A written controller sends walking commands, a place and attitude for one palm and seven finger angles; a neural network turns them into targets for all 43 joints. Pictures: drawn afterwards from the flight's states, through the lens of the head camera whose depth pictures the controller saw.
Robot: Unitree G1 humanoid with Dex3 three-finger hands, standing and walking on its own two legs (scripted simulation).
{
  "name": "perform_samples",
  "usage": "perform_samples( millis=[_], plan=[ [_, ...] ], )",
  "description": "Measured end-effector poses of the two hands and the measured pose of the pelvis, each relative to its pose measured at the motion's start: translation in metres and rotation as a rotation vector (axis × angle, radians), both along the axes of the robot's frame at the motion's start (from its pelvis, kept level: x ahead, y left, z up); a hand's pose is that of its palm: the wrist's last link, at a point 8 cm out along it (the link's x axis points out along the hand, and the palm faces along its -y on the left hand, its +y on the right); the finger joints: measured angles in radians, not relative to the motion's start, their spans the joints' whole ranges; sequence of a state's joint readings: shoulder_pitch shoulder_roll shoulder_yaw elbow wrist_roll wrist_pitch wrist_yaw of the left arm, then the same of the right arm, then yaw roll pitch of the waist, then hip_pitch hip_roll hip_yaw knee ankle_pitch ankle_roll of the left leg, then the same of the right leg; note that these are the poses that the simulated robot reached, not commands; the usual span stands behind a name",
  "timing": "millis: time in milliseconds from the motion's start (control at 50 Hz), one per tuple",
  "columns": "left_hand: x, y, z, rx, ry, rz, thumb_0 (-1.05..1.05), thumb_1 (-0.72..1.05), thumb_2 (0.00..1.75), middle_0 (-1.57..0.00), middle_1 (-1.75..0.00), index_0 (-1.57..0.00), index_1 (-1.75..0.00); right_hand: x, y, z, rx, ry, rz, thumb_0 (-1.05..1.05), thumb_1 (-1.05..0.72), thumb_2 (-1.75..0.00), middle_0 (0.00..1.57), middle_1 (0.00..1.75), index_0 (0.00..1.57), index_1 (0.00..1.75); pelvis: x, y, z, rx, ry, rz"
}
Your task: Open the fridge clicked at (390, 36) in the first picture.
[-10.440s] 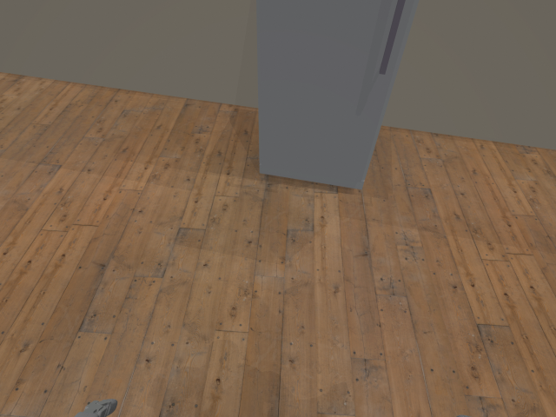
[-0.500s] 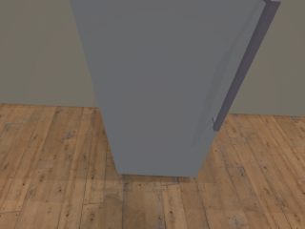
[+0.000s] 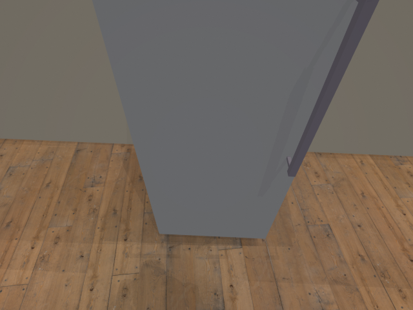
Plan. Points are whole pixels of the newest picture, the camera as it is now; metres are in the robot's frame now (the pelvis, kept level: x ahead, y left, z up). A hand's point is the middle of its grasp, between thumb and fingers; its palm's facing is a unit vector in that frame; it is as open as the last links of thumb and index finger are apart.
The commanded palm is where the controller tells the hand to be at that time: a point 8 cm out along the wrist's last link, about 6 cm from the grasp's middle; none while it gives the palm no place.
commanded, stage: look again from close up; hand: right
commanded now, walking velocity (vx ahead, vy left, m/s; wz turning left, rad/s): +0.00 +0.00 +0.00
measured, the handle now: (316, 106) +0.53 -0.22 +0.13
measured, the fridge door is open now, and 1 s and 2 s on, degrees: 0 0 0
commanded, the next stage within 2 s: raise the hand to about handle height in 0.38 s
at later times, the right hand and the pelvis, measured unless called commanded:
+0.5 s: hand out of the picture +0.02 -0.19 -0.17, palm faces +0.01 +0.97 -0.24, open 7.3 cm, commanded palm +0.10 -0.24 -0.07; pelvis +0.01 +0.00 +0.00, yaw +0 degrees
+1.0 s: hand out of the picture +0.13 -0.23 -0.05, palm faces +0.14 +0.99 -0.01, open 9.2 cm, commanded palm +0.13 -0.28 -0.02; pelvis -0.03 -0.02 -0.08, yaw -2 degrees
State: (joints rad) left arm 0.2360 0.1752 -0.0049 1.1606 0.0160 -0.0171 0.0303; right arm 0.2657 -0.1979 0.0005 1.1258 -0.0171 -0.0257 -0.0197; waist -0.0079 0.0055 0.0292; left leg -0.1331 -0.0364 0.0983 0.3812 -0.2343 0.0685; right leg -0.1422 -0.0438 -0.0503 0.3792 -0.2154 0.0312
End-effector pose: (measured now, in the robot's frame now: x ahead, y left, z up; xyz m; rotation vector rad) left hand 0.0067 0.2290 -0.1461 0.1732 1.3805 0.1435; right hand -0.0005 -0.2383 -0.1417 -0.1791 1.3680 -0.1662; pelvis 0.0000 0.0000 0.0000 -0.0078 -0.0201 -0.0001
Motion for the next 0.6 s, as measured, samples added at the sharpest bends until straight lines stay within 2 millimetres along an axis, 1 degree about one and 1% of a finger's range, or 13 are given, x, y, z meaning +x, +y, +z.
perform_samples(
  millis=[260, 500, 520, 540, 600],
  plan=[
    [0.004, 0.0, 0.0, 0.002, 0.001, -0.001, 0.01, 0.9, 0.9, -0.2, -0.3, -0.2, -0.3, 0.004, -0.002, 0.0, -0.003, 0.004, 0.003, 0.0, -0.91, -0.9, 0.2, 0.29, 0.2, 0.3, 0.003, -0.001, 0.0, 0.0, 0.005, 0.0],
    [0.015, 0.003, 0.0, 0.005, -0.023, -0.001, 0.01, 0.9, 0.9, -0.2, -0.3, -0.2, -0.3, 0.011, -0.004, 0.002, -0.018, -0.014, 0.007, 0.0, -0.91, -0.9, 0.2, 0.29, 0.2, 0.3, 0.005, -0.001, -0.001, 0.004, 0.007, 0.003],
    [0.019, 0.004, 0.0, 0.01, -0.061, 0.006, 0.01, 0.9, 0.9, -0.2, -0.3, -0.2, -0.3, 0.021, -0.004, 0.007, -0.01, -0.073, -0.04, 0.0, -0.91, -0.9, 0.2, 0.3, 0.2, 0.3, 0.004, -0.002, -0.002, 0.007, 0.006, 0.008],
    [0.026, 0.005, 0.003, 0.023, -0.127, 0.001, 0.01, 0.9, 0.9, -0.2, -0.3, -0.2, -0.3, 0.039, -0.005, 0.019, -0.01, -0.198, -0.066, 0.01, -0.9, -0.89, 0.2, 0.3, 0.2, 0.3, 0.003, -0.004, -0.002, 0.005, 0.002, 0.012],
    [0.053, 0.007, 0.009, 0.043, -0.331, 0.003, 0.01, 0.9, 0.9, -0.2, -0.3, -0.2, -0.3, 0.098, -0.007, 0.071, -0.043, -0.596, -0.09, 0.01, -0.89, -0.89, 0.21, 0.31, 0.2, 0.31, 0.001, -0.01, -0.005, -0.003, 0.005, -0.005]
  ],
)
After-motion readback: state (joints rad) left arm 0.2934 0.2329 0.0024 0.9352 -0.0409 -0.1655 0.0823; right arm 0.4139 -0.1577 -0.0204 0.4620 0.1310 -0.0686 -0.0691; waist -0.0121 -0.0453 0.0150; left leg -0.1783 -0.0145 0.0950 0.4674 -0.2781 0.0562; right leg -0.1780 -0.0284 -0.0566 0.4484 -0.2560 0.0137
